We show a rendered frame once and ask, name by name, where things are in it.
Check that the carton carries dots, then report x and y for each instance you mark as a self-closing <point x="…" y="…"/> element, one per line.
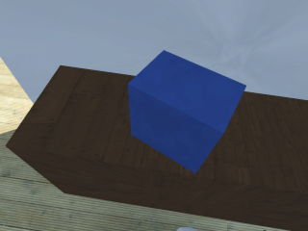
<point x="181" y="109"/>

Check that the pedestal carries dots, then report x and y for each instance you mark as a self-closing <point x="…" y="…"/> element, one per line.
<point x="77" y="135"/>

